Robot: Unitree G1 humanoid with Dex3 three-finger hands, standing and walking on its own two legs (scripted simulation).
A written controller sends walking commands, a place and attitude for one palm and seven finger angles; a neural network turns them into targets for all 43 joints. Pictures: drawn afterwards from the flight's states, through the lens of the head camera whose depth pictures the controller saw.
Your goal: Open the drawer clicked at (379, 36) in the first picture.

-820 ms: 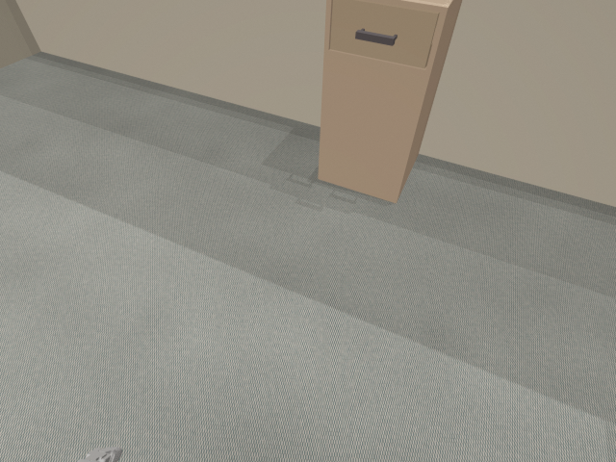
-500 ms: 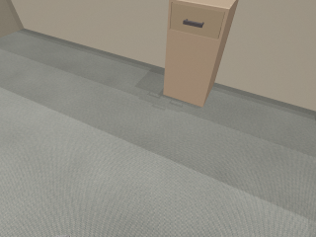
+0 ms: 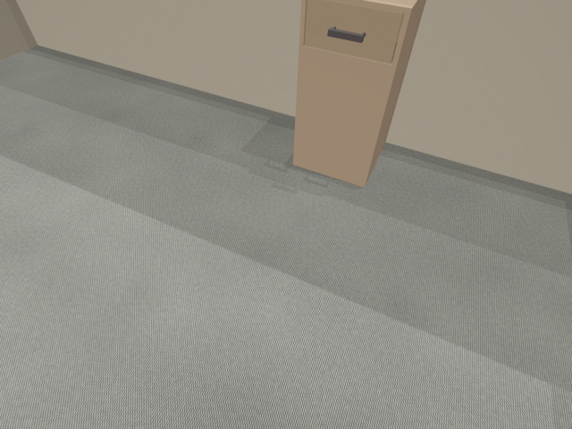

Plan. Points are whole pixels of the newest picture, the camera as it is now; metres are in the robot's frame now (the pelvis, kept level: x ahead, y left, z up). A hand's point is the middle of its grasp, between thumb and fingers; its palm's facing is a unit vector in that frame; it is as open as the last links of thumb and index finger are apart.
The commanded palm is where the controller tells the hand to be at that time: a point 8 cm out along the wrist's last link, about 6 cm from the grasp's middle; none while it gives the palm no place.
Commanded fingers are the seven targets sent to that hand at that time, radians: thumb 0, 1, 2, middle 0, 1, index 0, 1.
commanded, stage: look at it before walking up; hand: left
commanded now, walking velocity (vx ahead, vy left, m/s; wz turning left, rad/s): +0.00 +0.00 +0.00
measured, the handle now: (347, 33) +1.47 -0.16 -0.03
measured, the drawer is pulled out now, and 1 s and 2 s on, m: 0.00 0.00 0.00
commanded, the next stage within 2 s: walk to a spot facing it in 0.62 s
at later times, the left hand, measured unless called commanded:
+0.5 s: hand out of the picture +0.08 +0.25 -0.16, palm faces -0.03 -0.94 -0.33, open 7.4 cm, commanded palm none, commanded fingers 0.00 0.90 0.90 -0.20 -0.30 -0.20 -0.30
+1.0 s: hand out of the picture +0.05 +0.21 -0.19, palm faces +0.00 -0.98 -0.21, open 7.4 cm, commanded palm none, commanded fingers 0.00 0.90 0.90 -0.20 -0.30 -0.20 -0.30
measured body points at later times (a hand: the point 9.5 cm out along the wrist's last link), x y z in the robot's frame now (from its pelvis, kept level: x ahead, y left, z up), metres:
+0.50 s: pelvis +0.01 +0.00 +0.00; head +0.01 +0.00 +0.45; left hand +0.08 +0.30 -0.13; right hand +0.09 -0.30 -0.13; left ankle +0.01 +0.12 -0.74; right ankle +0.01 -0.12 -0.74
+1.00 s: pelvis +0.05 +0.01 -0.01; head +0.04 +0.02 +0.44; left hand +0.05 +0.26 -0.17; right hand +0.06 -0.25 -0.16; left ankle +0.01 +0.12 -0.74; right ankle +0.01 -0.12 -0.74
